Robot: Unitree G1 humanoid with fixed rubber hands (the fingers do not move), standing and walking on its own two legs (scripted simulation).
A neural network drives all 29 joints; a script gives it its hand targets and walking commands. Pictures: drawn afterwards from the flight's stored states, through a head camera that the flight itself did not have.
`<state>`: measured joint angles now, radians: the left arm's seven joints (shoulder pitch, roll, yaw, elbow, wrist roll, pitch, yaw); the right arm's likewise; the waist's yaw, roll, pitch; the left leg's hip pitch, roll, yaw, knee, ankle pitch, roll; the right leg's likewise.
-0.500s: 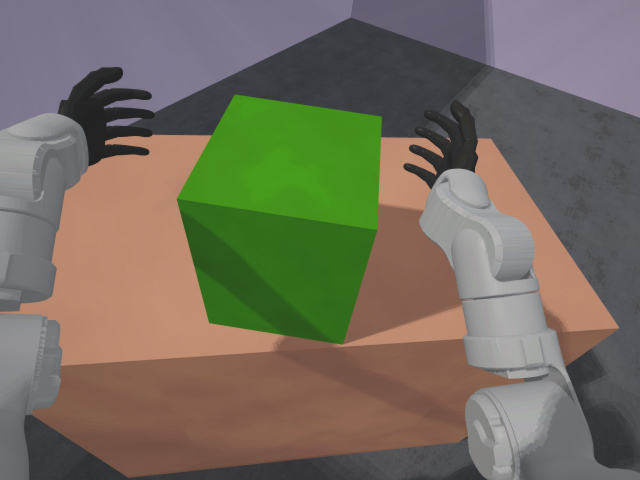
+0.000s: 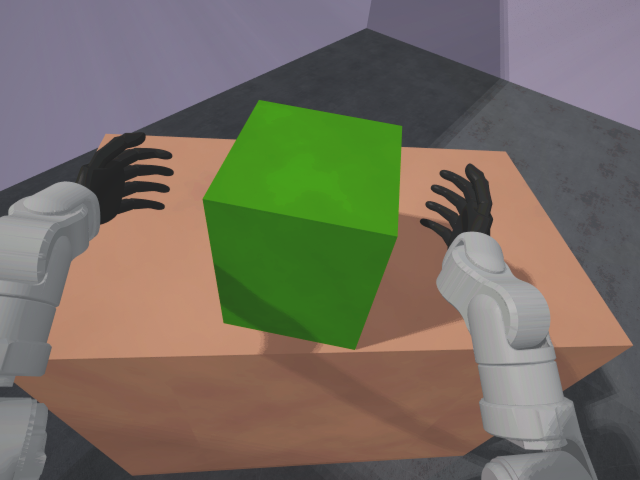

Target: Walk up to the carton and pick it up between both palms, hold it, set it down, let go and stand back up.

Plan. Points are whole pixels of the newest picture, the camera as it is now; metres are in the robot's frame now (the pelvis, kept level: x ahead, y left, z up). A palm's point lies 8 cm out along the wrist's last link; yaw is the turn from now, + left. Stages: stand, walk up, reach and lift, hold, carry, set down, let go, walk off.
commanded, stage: set down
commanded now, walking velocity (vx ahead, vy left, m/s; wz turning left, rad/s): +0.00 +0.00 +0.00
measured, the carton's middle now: (308, 229) +0.44 -0.03 +0.07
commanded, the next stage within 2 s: none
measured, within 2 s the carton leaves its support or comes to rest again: neither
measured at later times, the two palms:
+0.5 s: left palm (71, 289) +0.34 +0.24 +0.11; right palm (453, 301) +0.28 -0.16 +0.12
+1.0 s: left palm (42, 376) +0.26 +0.27 +0.07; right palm (444, 374) +0.22 -0.15 +0.07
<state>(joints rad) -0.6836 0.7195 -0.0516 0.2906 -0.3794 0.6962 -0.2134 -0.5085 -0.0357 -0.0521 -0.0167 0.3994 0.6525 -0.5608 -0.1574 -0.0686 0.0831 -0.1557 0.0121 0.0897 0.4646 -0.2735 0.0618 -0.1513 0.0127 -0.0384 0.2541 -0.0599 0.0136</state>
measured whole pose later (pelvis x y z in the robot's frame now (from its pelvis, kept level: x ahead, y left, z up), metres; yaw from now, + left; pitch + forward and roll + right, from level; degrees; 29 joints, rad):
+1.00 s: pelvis +0.03 +0.01 +0.00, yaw +0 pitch -6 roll -4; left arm 0.16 0.63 0.06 -0.25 -0.32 0.42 -0.26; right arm 0.41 0.02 0.12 -0.54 0.24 0.46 -0.51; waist 0.03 0.01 0.17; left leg -0.05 0.02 0.09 0.51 -0.36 0.08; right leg -0.05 0.02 -0.02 0.31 -0.15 0.03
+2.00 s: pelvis +0.04 +0.00 +0.00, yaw +2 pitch -6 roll -3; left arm 0.45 0.46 0.04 -0.10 -0.20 0.16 -0.16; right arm 0.56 -0.06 0.06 -0.04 0.15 -0.04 -0.24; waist 0.04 0.02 0.16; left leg -0.02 0.01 0.04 0.46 -0.34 0.05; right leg -0.02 0.03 0.01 0.29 -0.17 0.02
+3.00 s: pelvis +0.04 -0.04 +0.00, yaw +3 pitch -3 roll -1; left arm 0.20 0.22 -0.01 0.50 -0.01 0.11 0.01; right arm 0.18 -0.18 -0.03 0.75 0.00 -0.22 0.03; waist 0.01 0.01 0.09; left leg -0.07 0.03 0.04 0.42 -0.29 0.00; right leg -0.13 0.04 -0.02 0.38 -0.19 -0.02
